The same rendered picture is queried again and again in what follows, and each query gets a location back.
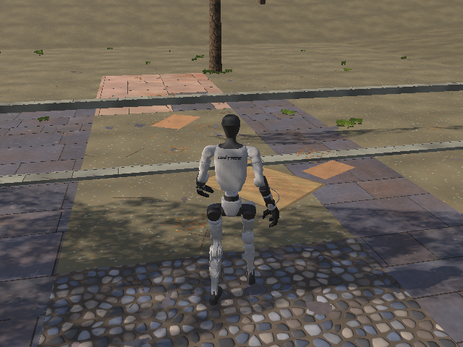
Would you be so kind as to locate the robot right hand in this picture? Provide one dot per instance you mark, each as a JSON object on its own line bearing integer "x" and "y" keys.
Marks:
{"x": 274, "y": 218}

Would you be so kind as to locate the left robot upper arm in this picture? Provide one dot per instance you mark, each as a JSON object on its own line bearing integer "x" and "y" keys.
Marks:
{"x": 205, "y": 162}

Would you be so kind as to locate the robot left hand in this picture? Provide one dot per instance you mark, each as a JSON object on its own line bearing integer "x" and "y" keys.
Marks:
{"x": 208, "y": 189}

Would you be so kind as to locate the robot right forearm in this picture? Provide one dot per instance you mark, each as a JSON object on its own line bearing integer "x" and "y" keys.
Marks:
{"x": 267, "y": 196}

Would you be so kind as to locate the right robot upper arm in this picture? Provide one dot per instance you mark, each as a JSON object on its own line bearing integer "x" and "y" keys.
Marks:
{"x": 257, "y": 165}

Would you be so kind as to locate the robot left forearm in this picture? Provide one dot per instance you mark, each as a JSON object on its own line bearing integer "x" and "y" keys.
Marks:
{"x": 200, "y": 186}

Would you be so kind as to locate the robot right shin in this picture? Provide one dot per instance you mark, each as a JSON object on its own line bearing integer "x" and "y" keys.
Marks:
{"x": 250, "y": 254}

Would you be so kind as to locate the left robot thigh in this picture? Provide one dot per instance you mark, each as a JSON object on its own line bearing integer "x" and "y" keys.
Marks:
{"x": 215, "y": 227}

